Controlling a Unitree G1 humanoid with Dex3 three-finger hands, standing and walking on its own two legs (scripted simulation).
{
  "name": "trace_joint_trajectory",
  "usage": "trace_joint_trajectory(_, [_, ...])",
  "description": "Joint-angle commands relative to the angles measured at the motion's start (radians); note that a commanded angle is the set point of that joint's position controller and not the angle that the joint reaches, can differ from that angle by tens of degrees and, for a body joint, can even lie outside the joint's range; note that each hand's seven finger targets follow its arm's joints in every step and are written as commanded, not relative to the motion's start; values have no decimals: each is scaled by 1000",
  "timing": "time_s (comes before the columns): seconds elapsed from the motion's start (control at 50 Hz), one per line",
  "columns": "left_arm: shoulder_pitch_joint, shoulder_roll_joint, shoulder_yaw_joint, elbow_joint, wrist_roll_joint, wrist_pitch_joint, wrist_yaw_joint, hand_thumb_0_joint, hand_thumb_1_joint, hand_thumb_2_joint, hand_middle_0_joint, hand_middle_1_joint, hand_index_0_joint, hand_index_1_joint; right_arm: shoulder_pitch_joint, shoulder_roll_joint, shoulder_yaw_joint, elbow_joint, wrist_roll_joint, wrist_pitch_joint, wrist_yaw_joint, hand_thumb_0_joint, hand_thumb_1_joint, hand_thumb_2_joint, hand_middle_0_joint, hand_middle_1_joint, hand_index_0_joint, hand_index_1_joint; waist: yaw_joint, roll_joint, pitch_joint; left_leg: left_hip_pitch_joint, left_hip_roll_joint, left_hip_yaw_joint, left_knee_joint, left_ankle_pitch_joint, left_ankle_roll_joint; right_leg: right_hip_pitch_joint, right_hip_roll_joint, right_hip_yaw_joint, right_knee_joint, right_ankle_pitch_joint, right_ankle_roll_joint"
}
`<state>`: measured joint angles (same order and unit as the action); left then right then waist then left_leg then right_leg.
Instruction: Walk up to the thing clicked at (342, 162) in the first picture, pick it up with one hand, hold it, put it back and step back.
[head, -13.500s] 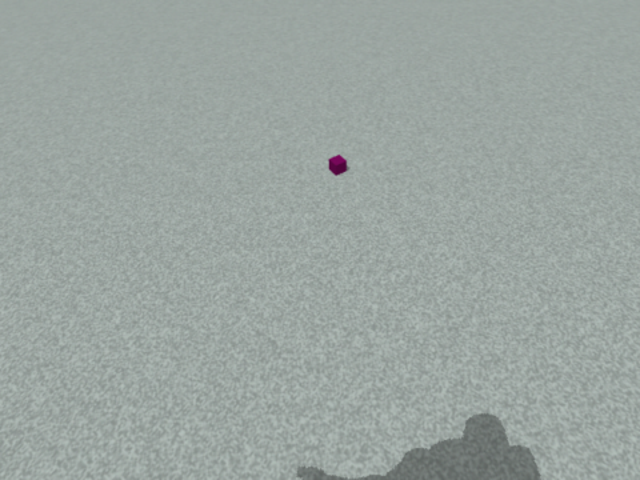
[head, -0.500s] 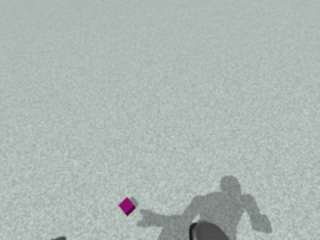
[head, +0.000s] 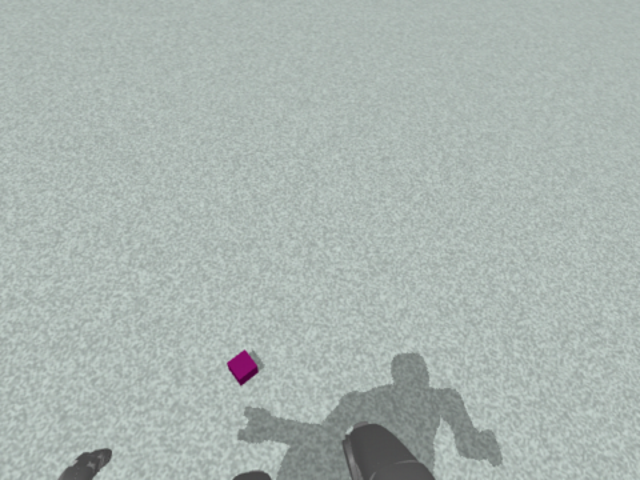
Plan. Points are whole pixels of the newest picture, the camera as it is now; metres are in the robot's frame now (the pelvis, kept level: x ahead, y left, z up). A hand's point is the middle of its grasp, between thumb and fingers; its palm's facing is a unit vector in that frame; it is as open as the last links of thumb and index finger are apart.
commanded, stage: walk up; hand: left
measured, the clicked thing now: (242, 367) +0.47 +0.18 -0.73
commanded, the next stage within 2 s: stand in 0.84 s
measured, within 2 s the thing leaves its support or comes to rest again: neither
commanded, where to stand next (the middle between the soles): +0.08 -0.04 m, yaw -6 degrees
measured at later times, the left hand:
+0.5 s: hand out of the picture +0.08 +0.21 -0.10, palm faces -0.04 -0.87 -0.49, open 7.4 cm
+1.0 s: hand (172, 459) +0.18 +0.21 -0.16, palm faces -0.05 -0.94 -0.32, open 7.4 cm
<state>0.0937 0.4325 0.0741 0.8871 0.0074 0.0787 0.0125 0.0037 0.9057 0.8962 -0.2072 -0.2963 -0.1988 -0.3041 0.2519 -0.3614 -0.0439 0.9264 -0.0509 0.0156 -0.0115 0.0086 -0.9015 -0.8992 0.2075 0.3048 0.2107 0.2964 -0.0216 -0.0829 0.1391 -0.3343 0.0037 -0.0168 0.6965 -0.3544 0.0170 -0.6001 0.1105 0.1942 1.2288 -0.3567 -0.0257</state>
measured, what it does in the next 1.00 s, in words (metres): steps on the spot: right foot, then left foot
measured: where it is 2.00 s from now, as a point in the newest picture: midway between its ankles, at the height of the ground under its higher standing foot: outside the picture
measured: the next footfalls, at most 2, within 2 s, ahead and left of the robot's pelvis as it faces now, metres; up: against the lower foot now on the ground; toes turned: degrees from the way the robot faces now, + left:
right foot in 0.36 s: +0.12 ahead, -0.20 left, +0.00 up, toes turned -5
left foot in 0.80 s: +0.12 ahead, +0.09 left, +0.00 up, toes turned -2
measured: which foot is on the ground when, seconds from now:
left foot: down 0.00-0.36, up 0.38-0.78, down 0.80-1.00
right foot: up 0.00-0.34, down 0.36-0.84, up 0.86-1.00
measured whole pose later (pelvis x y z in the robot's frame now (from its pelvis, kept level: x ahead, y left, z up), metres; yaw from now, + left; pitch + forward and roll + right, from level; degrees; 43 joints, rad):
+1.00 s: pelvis +0.06 -0.04 +0.00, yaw -1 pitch -2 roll +0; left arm 0.13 0.38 0.02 0.89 -0.01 0.02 0.02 0.01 0.91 0.90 -0.21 -0.30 -0.20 -0.30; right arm 0.22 -0.34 -0.03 0.91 -0.03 -0.02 -0.01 0.01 -0.90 -0.90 0.21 0.30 0.21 0.30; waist -0.01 -0.08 0.13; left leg -0.31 0.00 -0.03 0.65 -0.31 -0.01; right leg -0.37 -0.02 0.07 0.88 -0.52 -0.01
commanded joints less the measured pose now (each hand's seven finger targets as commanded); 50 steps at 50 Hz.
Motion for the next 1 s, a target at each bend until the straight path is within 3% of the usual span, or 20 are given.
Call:
trace_joint_trajectory(0.0, [40,206,47,-69,22,-67,-36,0,900,900,-200,-300,-200,-300,79,-324,-116,-87,17,-81,-9,0,-900,-900,200,300,200,300,-56,268,-264,606,243,-432,-387,-334,93,-264,-62,-3,-88,21,48])
trace_joint_trajectory(0.12, [19,210,34,-57,14,-113,-50,0,900,900,-200,-300,-200,-300,147,-318,-100,-89,21,-91,10,0,-900,-900,200,300,200,300,-86,269,-36,430,272,-325,-479,-153,160,-146,-94,-43,-315,-17,57])
trace_joint_trajectory(0.2, [139,202,29,-19,3,-128,-71,0,900,900,-200,-300,-200,-300,38,-336,-94,-137,23,-89,31,0,-900,-900,200,300,200,300,-16,338,-19,196,252,-180,-482,-198,192,109,-148,-164,-492,-15,45])
trace_joint_trajectory(0.3, [424,214,57,75,3,-138,-55,0,900,900,-200,-300,-200,-300,-43,-296,-84,-181,12,-44,45,0,-900,-900,200,300,200,300,115,200,-74,-173,134,-47,-185,-320,129,623,-113,-238,-679,87,27])
trace_joint_trajectory(0.32, [508,245,69,93,9,-143,-36,0,900,900,-200,-300,-200,-300,-32,-240,-67,-189,10,-30,48,0,-900,-900,200,300,200,300,152,22,-95,-266,72,9,35,-341,102,702,-120,-195,-722,56,41])
trace_joint_trajectory(0.34, [573,308,88,89,23,-153,-13,0,900,900,-200,-300,-200,-300,-6,-183,-49,-205,13,-17,51,0,-900,-900,200,300,200,300,172,-190,-85,-378,-27,39,311,-330,62,670,-280,84,-883,-248,24])
trace_joint_trajectory(0.36, [500,339,77,35,34,-168,2,0,900,900,-200,-300,-200,-300,9,-185,-52,-209,26,-2,54,0,-900,-900,200,300,200,300,131,-151,-26,-405,-74,-153,487,-220,25,487,-469,465,-1076,-561,-4])
trace_joint_trajectory(0.38, [344,378,79,-13,28,-165,9,0,900,900,-200,-300,-200,-300,32,-277,-79,-204,31,7,60,0,-900,-900,200,300,200,300,63,-59,32,-380,-36,-190,487,-156,26,349,-535,576,-1176,-727,-73])
trace_joint_trajectory(0.4, [262,392,78,-43,21,-173,8,0,900,900,-200,-300,-200,-300,39,-316,-92,-179,36,3,61,0,-900,-900,200,300,200,300,40,-73,98,-376,7,-199,465,-116,24,273,-530,553,-1189,-728,-98])
trace_joint_trajectory(0.46, [182,310,66,-56,7,-190,36,0,900,900,-200,-300,-200,-300,198,-302,-102,-92,31,21,76,0,-900,-900,200,300,200,300,-36,-44,54,-236,23,-211,466,44,-13,247,-369,141,-1063,-256,-34])
trace_joint_trajectory(0.5, [193,269,61,-53,13,-190,61,0,900,900,-200,-300,-200,-300,199,-260,-95,-91,15,44,80,0,-900,-900,200,300,200,300,-27,-45,42,-165,1,-218,472,97,-29,182,-346,2,-1007,0,-40])
trace_joint_trajectory(0.64, [155,191,52,-113,14,-156,49,0,900,900,-200,-300,-200,-300,106,-228,-82,-123,50,44,24,0,-900,-900,200,300,200,300,26,-131,-48,-167,-58,-153,363,13,-44,328,-354,-134,-784,597,-146])
trace_joint_trajectory(0.72, [145,207,48,-122,16,-114,37,0,900,900,-200,-300,-200,-300,80,-221,-69,-121,52,4,8,0,-900,-900,200,300,200,300,55,-193,-174,-70,-21,5,51,-6,-36,466,-338,-142,-608,574,-149])
trace_joint_trajectory(0.78, [137,200,24,-121,-15,-93,35,0,900,900,-200,-300,-200,-300,105,-230,-76,-91,32,-15,2,0,-900,-900,200,300,200,300,16,-57,-196,108,-50,36,-237,221,-1,375,-311,-155,-412,539,-90])
trace_joint_trajectory(0.8, [186,167,13,-114,-20,-91,39,0,900,900,-200,-300,-200,-300,81,-259,-85,-110,15,-19,3,0,-900,-900,200,300,200,300,26,49,-215,172,34,-108,-233,384,33,300,-278,-157,-333,385,-50])
trace_joint_trajectory(0.82, [270,25,-18,-112,-17,-89,25,0,900,900,-200,-300,-200,-300,107,-297,-77,-120,23,-48,-1,0,-900,-900,200,300,200,300,51,290,-343,347,330,-514,-291,594,72,140,-132,-200,-251,-208,13])
trace_joint_trajectory(0.84, [130,136,7,-131,-16,-86,41,0,900,900,-200,-300,-200,-300,92,-372,-89,-87,25,-68,-6,0,-900,-900,200,300,200,300,-10,250,-316,268,355,-576,-252,588,226,141,-132,-65,-243,-270,15])
trace_joint_trajectory(0.88, [34,178,12,-104,-9,-85,38,0,900,900,-200,-300,-200,-300,17,-269,-81,-73,37,-63,-11,0,-900,-900,200,300,200,300,-2,207,-165,192,255,-408,-262,344,202,95,-170,-77,-258,-215,7])
trace_joint_trajectory(0.92, [79,144,4,-58,-19,-85,22,0,900,900,-200,-300,-200,-300,-20,-215,-52,-74,29,-59,-20,0,-900,-900,200,300,200,300,9,282,-183,263,204,-274,-231,482,144,111,-142,-87,-314,-173,0])
trace_joint_trajectory(0.98, [79,138,-3,-33,-15,-93,20,0,900,900,-200,-300,-200,-300,-73,-251,-59,-71,32,-58,-18,0,-900,-900,200,300,200,300,19,335,-165,203,194,-234,-245,504,142,231,-141,-147,-477,-158,24])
